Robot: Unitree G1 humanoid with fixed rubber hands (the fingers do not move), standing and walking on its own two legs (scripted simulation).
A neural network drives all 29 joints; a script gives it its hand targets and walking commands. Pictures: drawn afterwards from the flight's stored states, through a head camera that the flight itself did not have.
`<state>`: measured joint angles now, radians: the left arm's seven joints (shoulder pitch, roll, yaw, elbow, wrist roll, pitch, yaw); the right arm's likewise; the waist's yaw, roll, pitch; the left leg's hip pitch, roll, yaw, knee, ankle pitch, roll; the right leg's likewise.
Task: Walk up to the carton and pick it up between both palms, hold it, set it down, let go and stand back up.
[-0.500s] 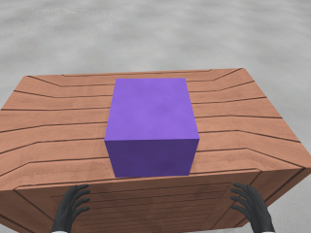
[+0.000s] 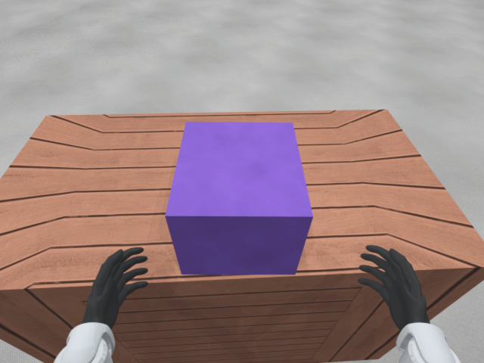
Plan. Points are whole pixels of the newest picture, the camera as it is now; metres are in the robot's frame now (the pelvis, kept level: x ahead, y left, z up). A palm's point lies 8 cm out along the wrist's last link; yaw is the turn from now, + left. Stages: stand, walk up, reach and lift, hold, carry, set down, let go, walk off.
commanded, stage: reach and lift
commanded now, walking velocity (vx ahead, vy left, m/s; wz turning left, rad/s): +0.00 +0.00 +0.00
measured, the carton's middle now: (239, 196) +0.43 +0.05 +0.03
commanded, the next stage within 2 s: none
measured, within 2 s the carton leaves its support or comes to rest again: neither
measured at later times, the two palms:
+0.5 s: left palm (107, 237) +0.27 +0.24 +0.10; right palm (394, 241) +0.30 -0.19 +0.09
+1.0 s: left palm (123, 175) +0.36 +0.23 +0.14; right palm (390, 189) +0.37 -0.20 +0.12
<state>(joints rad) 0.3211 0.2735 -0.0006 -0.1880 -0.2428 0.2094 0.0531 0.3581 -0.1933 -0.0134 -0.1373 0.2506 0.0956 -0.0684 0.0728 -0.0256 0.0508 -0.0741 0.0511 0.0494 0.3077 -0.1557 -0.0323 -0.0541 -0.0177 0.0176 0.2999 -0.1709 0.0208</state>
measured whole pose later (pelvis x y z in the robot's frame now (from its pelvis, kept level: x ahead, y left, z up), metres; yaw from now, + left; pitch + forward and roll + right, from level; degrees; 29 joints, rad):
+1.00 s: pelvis +0.00 -0.01 +0.00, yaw -1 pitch +1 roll +0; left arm -0.47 0.33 0.20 0.05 -0.26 0.67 0.02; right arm -0.47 -0.39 0.06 0.23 0.45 0.35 -0.13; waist 0.03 0.01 0.05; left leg -0.21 0.06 0.04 0.34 -0.16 -0.04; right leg -0.19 0.00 0.04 0.33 -0.16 0.02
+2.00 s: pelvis -0.01 +0.00 -0.01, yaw +1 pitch +12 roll -2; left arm -0.72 0.24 0.03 0.95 -0.25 -0.05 0.06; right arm -0.72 -0.22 0.02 0.95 0.28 -0.07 -0.10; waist 0.05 0.02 -0.12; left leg -0.50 0.06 -0.02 0.49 -0.19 -0.04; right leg -0.44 0.01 -0.01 0.41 -0.18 0.02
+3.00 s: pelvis +0.01 +0.01 +0.00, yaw +2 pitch +4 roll -1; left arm -0.65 0.01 0.33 0.97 0.17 -0.15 0.03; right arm -0.57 0.05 -0.38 0.89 -0.20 -0.14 -0.10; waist 0.05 -0.01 -0.07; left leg -0.27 0.04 0.00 0.37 -0.17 -0.02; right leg -0.20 -0.02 0.00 0.28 -0.16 0.03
